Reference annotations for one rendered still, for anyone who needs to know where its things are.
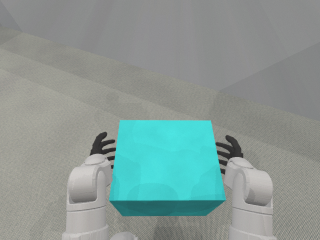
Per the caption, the right robot hand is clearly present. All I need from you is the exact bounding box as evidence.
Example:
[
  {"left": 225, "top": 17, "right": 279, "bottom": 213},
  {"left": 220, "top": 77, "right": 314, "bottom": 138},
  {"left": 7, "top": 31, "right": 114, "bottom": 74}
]
[{"left": 215, "top": 135, "right": 244, "bottom": 175}]

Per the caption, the left robot forearm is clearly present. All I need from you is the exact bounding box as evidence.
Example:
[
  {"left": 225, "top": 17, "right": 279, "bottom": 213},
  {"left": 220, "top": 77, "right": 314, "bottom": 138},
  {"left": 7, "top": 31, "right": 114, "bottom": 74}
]
[{"left": 61, "top": 154, "right": 113, "bottom": 240}]

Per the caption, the carton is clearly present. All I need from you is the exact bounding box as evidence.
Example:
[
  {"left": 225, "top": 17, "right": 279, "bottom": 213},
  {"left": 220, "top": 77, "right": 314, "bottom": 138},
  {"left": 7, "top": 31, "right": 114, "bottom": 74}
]
[{"left": 109, "top": 120, "right": 226, "bottom": 216}]

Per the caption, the left robot hand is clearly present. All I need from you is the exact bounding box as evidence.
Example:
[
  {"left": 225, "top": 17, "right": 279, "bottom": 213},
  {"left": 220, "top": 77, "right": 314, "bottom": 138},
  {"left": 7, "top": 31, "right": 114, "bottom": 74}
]
[{"left": 89, "top": 132, "right": 116, "bottom": 169}]

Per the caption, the right robot forearm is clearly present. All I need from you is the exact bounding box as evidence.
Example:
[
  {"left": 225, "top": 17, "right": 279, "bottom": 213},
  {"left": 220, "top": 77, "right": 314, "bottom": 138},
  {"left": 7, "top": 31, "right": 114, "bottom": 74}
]
[{"left": 223, "top": 157, "right": 277, "bottom": 240}]

